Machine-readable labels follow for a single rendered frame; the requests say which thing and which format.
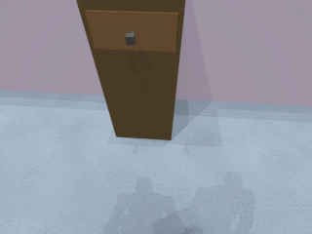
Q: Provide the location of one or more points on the handle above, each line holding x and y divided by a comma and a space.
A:
130, 39

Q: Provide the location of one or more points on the cabinet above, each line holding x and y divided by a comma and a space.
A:
139, 86

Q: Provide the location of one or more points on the drawer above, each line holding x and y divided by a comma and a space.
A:
154, 31

